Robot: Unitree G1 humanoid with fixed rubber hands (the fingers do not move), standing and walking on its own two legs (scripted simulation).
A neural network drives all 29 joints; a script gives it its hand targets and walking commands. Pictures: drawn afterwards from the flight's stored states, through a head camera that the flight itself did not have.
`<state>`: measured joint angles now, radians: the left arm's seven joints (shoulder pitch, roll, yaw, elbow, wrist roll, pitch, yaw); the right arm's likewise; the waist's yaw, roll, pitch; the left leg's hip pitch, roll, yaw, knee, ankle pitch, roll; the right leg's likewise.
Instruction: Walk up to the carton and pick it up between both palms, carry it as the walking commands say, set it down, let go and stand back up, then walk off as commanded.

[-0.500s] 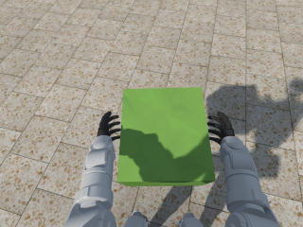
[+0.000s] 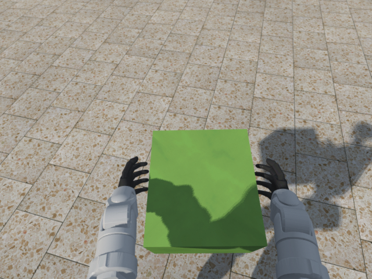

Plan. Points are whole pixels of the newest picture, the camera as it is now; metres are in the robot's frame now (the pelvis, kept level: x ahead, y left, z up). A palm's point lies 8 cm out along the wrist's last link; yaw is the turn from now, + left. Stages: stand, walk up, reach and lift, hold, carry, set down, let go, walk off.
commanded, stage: reach and lift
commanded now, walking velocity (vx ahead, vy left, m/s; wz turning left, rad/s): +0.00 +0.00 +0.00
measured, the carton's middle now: (200, 191) +0.37 +0.00 -0.11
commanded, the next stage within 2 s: hold in 1.58 s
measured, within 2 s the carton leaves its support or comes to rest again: neither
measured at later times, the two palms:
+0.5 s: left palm (116, 186) +0.31 +0.17 +0.05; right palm (290, 188) +0.31 -0.17 +0.05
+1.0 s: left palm (112, 188) +0.30 +0.17 +0.07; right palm (297, 192) +0.29 -0.17 +0.07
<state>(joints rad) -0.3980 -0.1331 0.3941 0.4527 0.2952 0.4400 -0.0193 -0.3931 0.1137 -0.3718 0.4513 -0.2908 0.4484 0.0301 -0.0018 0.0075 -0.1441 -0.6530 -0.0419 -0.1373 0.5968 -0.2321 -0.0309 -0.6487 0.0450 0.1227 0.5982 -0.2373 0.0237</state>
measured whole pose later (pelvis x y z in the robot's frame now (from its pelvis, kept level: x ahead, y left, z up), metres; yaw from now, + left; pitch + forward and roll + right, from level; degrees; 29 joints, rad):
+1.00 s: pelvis +0.01 +0.00 +0.03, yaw +0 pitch -6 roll +0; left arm -0.27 -0.13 0.29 0.27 0.32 0.73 -0.04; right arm -0.27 0.13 -0.28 0.26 -0.33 0.74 0.04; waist -0.01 0.00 -0.02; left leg -0.05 -0.02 -0.13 0.30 -0.15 -0.02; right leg -0.04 0.02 0.12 0.30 -0.16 0.01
